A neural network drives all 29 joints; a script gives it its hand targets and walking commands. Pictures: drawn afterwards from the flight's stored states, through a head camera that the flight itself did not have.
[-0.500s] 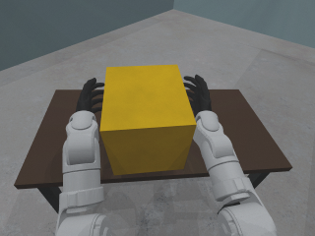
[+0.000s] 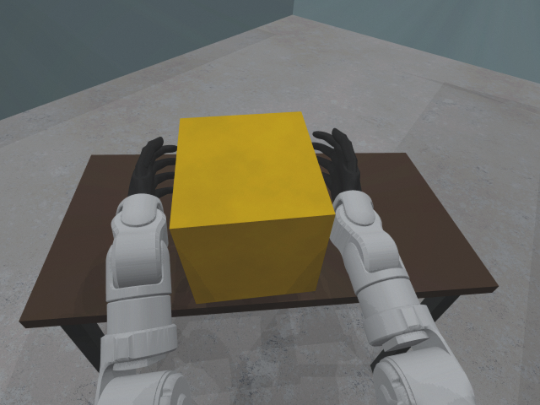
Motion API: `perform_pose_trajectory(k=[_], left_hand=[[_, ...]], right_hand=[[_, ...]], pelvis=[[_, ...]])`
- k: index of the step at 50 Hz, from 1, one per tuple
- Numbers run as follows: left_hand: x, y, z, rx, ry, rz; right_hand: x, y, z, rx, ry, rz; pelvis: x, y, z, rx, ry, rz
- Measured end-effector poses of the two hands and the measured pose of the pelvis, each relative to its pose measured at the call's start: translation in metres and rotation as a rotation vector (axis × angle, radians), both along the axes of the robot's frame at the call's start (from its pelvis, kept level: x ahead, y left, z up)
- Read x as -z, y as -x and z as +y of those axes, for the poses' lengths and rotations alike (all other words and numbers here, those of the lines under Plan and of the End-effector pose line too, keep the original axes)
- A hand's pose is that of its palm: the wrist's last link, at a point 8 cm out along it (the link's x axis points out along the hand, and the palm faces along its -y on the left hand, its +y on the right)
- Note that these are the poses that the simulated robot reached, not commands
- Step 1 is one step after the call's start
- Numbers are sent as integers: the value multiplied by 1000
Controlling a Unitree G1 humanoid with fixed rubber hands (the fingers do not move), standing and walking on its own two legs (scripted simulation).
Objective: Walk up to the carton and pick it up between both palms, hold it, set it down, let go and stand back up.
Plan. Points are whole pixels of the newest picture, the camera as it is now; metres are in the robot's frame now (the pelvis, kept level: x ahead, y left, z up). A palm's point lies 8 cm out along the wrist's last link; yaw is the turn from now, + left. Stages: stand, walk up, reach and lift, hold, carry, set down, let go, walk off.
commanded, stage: hold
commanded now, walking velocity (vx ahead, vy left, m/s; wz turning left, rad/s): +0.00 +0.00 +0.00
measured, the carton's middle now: (249, 206) +0.37 +0.01 +0.13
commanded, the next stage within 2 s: none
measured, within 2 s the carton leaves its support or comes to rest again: neither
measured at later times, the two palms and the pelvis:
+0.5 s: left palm (144, 192) +0.36 +0.15 +0.17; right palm (342, 182) +0.36 -0.13 +0.18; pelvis +0.00 +0.00 +0.00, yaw +0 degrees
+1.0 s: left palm (141, 194) +0.35 +0.15 +0.17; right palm (341, 183) +0.36 -0.12 +0.18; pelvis +0.00 +0.00 +0.00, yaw +0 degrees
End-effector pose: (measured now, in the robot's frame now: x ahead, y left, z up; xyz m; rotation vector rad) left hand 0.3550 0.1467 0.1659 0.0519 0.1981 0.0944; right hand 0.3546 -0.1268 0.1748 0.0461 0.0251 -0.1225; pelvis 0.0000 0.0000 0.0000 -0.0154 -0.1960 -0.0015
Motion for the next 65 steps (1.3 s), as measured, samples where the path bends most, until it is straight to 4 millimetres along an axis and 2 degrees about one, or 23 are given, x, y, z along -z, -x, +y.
perform_pose_trajectory(k=[21, 46, 65], left_hand=[[-6, -1, 3, -10, -4, -4], [-2, 3, 4, -11, 5, 3], [-4, -1, 1, -8, -4, 5]], right_hand=[[-5, -3, 3, -8, 8, -5], [-3, 0, 3, -9, 3, 1], [-3, -3, 1, -5, 7, 2]], pelvis=[[0, 2, -1, -4, -1, 6], [0, 3, -1, 0, -1, 4], [0, 2, -1, 2, -2, 2]])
